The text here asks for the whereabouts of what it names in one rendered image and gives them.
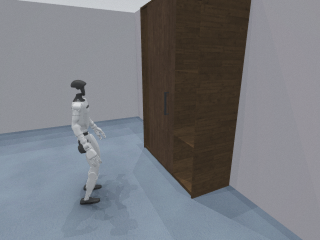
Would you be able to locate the right robot upper arm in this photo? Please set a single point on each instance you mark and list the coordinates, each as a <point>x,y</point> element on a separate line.
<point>76,112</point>

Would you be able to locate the wardrobe door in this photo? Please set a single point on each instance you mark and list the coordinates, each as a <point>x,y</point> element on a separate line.
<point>146,74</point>
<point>161,26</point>

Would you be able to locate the robot right thigh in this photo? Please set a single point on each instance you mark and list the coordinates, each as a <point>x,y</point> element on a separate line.
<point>94,169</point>

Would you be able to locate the robot thigh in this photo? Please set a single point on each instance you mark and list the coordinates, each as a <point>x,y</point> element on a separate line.
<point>94,169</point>
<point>95,145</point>

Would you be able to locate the robot left forearm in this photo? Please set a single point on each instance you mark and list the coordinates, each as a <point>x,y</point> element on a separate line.
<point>92,125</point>

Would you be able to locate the handle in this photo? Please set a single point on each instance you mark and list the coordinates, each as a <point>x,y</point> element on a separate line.
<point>143,88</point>
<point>165,103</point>

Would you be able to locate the robot left thigh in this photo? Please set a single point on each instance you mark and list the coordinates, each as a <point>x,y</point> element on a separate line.
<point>95,145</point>

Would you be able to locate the right robot hand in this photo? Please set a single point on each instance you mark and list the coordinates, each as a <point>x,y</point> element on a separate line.
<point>92,154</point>

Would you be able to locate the left robot hand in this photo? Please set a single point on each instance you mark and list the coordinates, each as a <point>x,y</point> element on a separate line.
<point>97,131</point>

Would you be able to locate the robot right forearm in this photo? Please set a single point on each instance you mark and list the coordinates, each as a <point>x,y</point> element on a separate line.
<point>79,134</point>

